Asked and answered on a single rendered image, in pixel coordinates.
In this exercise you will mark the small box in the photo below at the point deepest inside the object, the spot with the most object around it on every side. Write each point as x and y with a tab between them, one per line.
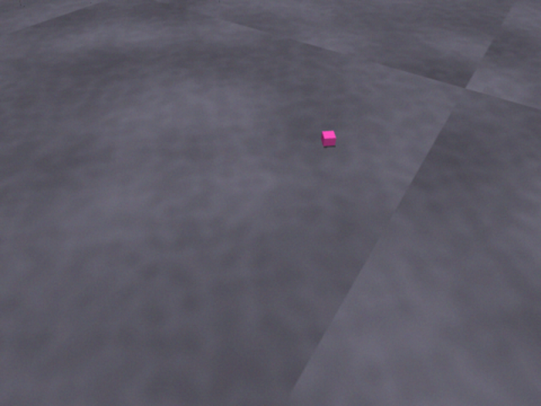
328	138

